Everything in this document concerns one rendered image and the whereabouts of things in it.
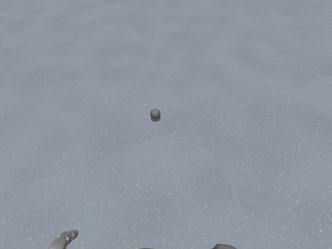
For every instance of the ball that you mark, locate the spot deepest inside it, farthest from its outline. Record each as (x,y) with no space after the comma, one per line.
(155,113)

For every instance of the left robot hand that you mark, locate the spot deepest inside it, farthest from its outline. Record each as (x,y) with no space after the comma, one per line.
(64,239)

